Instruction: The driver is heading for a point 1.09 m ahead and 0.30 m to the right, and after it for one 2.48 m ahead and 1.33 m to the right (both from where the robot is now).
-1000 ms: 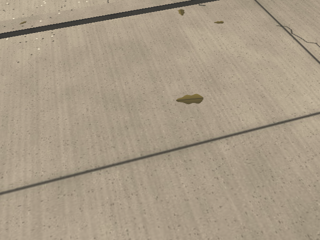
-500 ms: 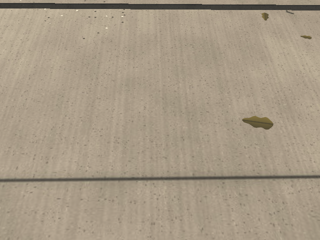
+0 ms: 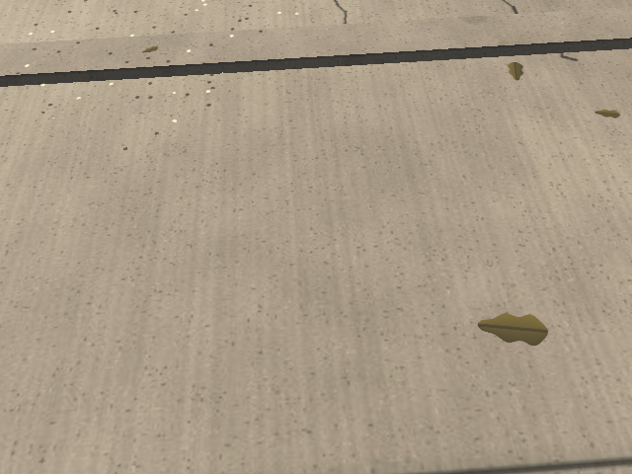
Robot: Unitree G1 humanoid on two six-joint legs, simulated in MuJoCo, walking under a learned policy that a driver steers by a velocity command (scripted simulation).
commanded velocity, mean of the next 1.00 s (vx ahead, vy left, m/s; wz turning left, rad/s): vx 0.50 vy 0.00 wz -0.13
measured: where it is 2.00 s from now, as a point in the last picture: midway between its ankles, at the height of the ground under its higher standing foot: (394, 242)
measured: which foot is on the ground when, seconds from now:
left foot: up 0.00-0.42, down 0.44-1.00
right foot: down 0.00-0.44, up 0.46-0.96, down 0.98-1.00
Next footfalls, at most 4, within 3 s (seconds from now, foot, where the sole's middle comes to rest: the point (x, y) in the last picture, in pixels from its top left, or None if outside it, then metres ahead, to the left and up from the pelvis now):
0.44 left None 0.42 0.15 -0.76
0.98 right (383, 360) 0.70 -0.11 -0.76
1.46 left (332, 245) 1.02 -0.01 -0.76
1.96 right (471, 223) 1.08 -0.38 -0.76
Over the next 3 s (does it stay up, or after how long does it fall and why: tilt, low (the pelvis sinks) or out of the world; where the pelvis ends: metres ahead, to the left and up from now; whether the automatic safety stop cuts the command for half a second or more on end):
stays up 1.13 -0.27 0.01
